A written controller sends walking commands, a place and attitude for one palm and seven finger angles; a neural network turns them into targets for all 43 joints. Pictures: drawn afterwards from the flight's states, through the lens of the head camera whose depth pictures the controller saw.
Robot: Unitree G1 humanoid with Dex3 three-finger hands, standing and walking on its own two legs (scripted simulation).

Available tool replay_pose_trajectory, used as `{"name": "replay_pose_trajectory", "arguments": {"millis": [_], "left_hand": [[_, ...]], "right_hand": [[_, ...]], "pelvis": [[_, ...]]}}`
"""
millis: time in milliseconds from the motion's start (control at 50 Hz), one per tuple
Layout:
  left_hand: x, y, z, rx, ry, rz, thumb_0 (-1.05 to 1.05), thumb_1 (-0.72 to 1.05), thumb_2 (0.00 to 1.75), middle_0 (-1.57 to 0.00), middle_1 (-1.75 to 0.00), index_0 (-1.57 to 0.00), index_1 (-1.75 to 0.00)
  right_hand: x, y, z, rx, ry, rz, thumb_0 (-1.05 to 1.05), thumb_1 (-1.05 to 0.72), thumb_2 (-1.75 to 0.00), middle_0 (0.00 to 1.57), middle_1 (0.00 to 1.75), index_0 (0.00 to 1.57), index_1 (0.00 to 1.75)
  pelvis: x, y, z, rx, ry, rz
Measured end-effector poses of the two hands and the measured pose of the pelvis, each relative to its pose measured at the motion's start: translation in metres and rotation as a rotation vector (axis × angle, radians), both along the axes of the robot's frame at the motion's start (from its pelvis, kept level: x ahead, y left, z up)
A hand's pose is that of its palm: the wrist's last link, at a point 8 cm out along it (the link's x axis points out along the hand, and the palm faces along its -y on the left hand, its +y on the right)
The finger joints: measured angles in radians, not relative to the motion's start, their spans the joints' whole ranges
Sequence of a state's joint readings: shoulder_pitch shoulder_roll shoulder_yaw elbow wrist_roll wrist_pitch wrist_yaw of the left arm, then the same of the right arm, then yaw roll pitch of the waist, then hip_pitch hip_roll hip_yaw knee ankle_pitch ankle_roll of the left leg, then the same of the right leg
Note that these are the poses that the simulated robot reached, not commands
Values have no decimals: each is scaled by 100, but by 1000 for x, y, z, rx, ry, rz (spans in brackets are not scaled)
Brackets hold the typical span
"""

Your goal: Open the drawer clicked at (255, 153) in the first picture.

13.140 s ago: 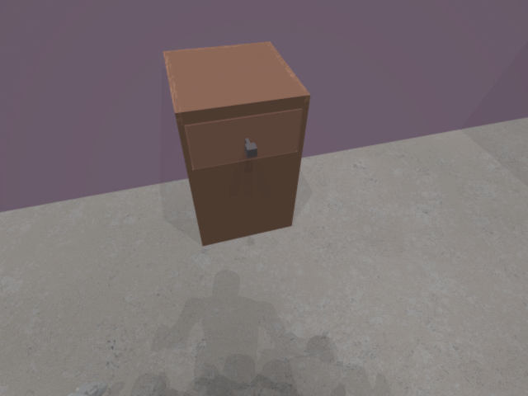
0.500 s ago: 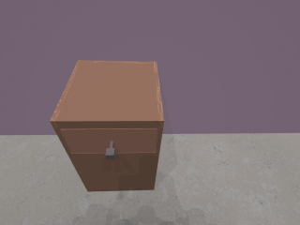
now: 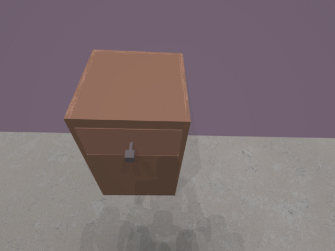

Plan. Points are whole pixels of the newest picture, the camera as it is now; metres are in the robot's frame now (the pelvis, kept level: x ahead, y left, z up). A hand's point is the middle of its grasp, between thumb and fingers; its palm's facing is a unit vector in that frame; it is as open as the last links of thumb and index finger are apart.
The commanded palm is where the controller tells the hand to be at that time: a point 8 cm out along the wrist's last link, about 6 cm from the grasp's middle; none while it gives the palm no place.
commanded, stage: shuffle to correct the standing spot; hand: left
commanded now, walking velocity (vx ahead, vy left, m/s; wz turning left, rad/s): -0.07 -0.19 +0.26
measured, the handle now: (130, 151) +0.48 +0.17 -0.21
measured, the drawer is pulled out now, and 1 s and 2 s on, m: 0.00 0.00 0.00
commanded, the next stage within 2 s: come to a stop and stand still in 0.10 s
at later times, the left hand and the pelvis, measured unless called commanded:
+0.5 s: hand out of the picture -0.07 +0.08 -0.17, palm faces +0.18 -0.97 -0.17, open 7.4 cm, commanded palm none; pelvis -0.05 -0.08 +0.01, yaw +7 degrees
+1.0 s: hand out of the picture -0.05 +0.15 -0.18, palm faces +0.17 -0.97 -0.18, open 7.3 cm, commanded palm none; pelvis -0.03 -0.02 +0.00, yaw +8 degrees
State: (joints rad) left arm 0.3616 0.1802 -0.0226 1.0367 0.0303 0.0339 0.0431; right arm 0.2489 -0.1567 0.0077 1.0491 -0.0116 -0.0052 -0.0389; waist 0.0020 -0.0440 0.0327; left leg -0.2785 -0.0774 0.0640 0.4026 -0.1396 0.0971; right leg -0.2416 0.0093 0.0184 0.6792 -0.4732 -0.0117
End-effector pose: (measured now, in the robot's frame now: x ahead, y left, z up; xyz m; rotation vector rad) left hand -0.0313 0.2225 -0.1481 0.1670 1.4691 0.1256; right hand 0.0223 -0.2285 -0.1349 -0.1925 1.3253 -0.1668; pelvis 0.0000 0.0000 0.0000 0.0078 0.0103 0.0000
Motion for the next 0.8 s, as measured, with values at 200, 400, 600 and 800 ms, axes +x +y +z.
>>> {"name": "replay_pose_trajectory", "arguments": {"millis": [200,400,600,800], "left_hand": [[-14,-19,4,44,-79,24,1,91,90,-19,-30,-20,-30],[-57,-80,9,30,-103,128,1,91,90,-19,-30,-20,-30],[-67,-91,8,-8,-121,214,1,92,90,-20,-30,-21,-30],[-83,-42,-9,0,-7,203,1,91,90,-20,-30,-20,-30]], "right_hand": [[-17,-55,4,-15,-21,16,1,-91,-90,20,30,20,30],[-39,-104,4,-4,19,53,1,-91,-90,20,30,20,30],[-33,-84,5,7,92,154,1,-91,-90,20,30,20,30],[5,-32,3,-3,-52,160,1,-95,-90,20,30,20,30]], "pelvis": [[-33,-41,-1,-30,0,36],[-47,-83,3,-10,7,95],[-51,-74,6,-16,28,149],[-42,-39,-4,-4,-7,128]]}}
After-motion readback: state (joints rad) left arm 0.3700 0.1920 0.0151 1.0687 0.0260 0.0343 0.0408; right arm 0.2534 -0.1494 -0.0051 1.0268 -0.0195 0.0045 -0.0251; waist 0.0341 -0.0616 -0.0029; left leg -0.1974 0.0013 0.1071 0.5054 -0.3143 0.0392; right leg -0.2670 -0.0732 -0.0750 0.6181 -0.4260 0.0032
